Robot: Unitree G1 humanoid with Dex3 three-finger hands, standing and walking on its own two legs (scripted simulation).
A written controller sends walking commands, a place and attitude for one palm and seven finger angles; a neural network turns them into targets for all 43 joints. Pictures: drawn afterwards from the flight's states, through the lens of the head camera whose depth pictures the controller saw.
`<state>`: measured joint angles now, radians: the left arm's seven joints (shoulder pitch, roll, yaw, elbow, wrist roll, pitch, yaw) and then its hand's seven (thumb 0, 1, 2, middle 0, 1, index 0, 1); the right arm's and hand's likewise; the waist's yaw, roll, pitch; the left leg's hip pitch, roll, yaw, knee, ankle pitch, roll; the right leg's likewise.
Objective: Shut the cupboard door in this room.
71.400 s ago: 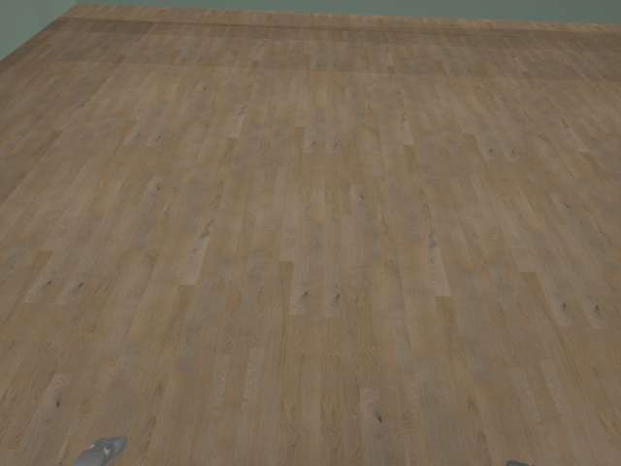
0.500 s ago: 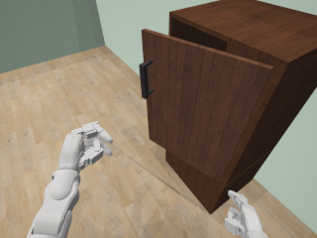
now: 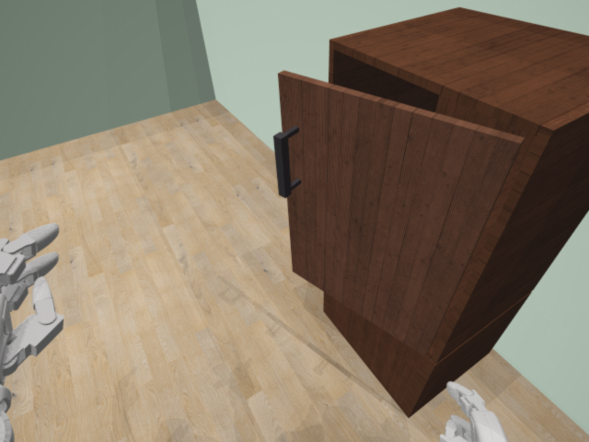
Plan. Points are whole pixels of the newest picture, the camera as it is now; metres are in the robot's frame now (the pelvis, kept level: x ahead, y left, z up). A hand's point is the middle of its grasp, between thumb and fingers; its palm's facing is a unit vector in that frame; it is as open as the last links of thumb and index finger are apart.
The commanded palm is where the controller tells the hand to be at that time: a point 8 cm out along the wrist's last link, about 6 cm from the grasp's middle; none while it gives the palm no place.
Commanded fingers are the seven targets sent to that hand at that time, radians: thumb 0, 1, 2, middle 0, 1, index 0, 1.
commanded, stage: draw the hand back to the body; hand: left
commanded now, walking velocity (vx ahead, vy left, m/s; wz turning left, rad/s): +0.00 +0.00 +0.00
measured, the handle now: (289, 162) +0.64 +0.09 +0.06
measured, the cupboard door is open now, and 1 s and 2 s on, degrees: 18 18 18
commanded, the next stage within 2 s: step back with the hand held close in 0.32 s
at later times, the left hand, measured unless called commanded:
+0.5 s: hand (79, 317) +0.19 +0.25 +0.16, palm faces +0.43 -0.80 -0.42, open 7.4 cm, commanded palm +0.14 +0.29 +0.17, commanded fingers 0.00 0.90 0.90 -0.20 -0.30 -0.20 -0.30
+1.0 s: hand (46, 345) +0.16 +0.27 +0.16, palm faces +0.37 -0.78 -0.50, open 7.4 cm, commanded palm +0.10 +0.31 +0.17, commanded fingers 0.00 0.90 0.90 -0.20 -0.30 -0.20 -0.30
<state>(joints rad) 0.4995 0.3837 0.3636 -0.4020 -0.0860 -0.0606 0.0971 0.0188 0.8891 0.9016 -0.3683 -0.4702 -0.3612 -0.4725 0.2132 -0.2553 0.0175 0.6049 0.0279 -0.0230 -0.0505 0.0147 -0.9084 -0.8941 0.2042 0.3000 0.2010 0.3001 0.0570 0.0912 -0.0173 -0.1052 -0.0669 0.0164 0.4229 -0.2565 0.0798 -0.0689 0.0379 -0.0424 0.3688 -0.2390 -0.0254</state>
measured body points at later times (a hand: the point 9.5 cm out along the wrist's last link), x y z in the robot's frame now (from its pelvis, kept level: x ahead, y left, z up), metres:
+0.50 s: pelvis -0.01 -0.01 +0.00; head -0.02 -0.04 +0.45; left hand +0.16 +0.29 +0.18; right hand +0.18 -0.24 -0.09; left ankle -0.01 +0.06 -0.74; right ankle -0.02 -0.10 -0.74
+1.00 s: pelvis -0.05 +0.01 -0.01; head -0.05 +0.01 +0.44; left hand +0.13 +0.31 +0.18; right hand +0.12 -0.24 -0.09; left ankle -0.01 +0.06 -0.74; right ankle -0.02 -0.10 -0.74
